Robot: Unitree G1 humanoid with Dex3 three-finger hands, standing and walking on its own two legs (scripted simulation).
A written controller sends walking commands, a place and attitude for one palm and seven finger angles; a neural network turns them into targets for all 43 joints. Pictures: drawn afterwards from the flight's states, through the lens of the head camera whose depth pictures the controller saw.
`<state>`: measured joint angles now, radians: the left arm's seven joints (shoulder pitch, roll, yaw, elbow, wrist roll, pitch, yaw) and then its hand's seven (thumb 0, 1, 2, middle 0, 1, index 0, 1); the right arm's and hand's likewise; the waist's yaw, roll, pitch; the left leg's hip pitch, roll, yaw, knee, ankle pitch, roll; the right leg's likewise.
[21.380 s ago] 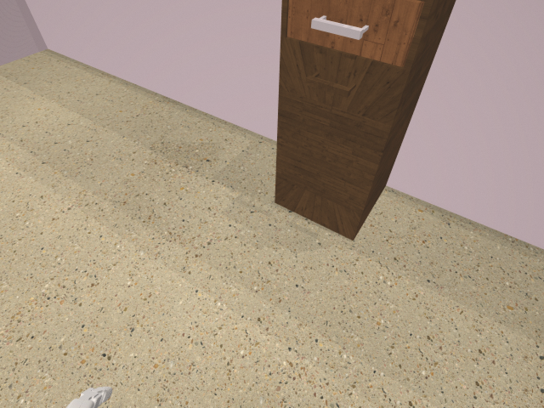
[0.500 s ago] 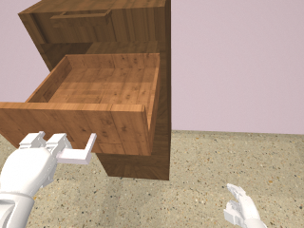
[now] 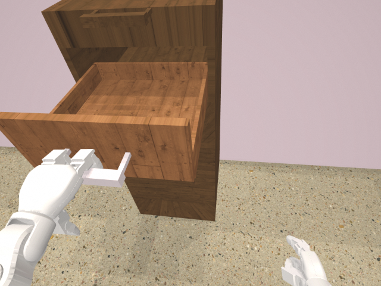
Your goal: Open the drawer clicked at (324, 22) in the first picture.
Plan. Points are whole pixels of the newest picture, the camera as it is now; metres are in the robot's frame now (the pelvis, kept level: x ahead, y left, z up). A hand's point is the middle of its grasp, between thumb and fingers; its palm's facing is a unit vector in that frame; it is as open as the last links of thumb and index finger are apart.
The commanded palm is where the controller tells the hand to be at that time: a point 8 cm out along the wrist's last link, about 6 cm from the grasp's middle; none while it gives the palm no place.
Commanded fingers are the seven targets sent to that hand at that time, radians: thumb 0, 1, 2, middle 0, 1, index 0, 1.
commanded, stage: lift the hand off the handle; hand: left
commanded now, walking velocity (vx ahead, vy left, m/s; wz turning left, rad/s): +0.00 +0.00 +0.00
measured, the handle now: (90, 165) +0.28 +0.24 +0.14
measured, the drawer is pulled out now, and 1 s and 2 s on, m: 0.30 0.30 0.30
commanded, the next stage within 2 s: draw the hand back to the body in 1.66 s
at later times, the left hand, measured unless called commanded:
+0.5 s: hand (79, 186) +0.24 +0.25 +0.13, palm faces +0.08 -0.04 -1.00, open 13.8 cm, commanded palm +0.21 +0.25 +0.19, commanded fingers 0.00 -0.50 0.30 -0.30 -1.20 -0.30 -1.20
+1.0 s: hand (59, 163) +0.25 +0.26 +0.19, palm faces +0.11 -0.02 -0.99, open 13.4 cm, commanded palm +0.21 +0.26 +0.26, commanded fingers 0.00 -0.50 0.30 -0.30 -1.20 -0.30 -1.20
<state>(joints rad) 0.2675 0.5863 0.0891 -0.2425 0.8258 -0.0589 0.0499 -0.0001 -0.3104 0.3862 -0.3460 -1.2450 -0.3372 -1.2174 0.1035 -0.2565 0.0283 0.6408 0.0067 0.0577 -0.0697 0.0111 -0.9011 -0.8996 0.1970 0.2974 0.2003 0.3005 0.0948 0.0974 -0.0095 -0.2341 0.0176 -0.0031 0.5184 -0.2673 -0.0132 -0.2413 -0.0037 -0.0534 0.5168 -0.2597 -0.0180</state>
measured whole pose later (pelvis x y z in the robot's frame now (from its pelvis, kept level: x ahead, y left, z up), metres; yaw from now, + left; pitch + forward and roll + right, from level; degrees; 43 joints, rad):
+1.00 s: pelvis +0.00 +0.00 +0.01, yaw +1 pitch -3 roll +0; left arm 0.03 0.66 0.07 -0.28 0.74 0.05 -0.16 0.00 -0.49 0.30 -0.36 -1.22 -0.39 -1.23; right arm 0.06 -0.27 0.05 0.64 0.03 0.05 -0.04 0.01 -0.90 -0.90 0.20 0.30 0.20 0.30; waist 0.12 0.13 0.00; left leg -0.15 0.00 -0.02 0.43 -0.22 -0.01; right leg -0.16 -0.02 -0.07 0.43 -0.22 -0.01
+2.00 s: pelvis -0.02 +0.01 +0.00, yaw +1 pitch -2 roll +0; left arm -0.15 0.78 0.20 -0.35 0.63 0.13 -0.36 0.00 -0.50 0.30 -0.32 -1.20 -0.32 -1.20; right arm 0.09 -0.30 0.06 0.60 0.05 0.05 0.00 0.01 -0.90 -0.90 0.19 0.30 0.20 0.30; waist 0.12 0.13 -0.02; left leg -0.24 0.00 -0.01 0.51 -0.23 0.00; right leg -0.25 -0.02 -0.06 0.52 -0.23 -0.01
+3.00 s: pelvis +0.03 +0.00 +0.01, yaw -1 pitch -4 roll -1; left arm 0.19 0.47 0.55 -0.69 -0.09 -0.22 0.09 0.00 0.30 0.65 -0.26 -0.67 -0.26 -0.67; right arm 0.16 -0.22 0.00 0.68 0.01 -0.14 -0.06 0.01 -0.90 -0.90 0.20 0.30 0.20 0.30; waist 0.07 0.07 0.00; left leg -0.09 0.04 0.01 0.44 -0.28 -0.02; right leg -0.08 0.02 -0.04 0.39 -0.24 -0.02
